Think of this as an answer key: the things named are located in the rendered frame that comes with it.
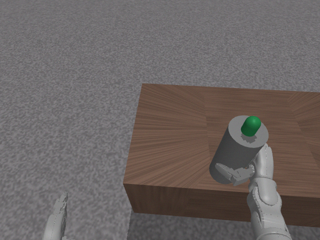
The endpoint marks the right robot hand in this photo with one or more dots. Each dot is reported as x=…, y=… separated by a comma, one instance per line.
x=262, y=165

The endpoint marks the bottle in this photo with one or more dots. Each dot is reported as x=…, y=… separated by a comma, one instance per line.
x=242, y=140

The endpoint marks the left robot hand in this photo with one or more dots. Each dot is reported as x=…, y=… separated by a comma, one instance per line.
x=56, y=223

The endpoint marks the right robot arm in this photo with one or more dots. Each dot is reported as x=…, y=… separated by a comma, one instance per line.
x=265, y=204

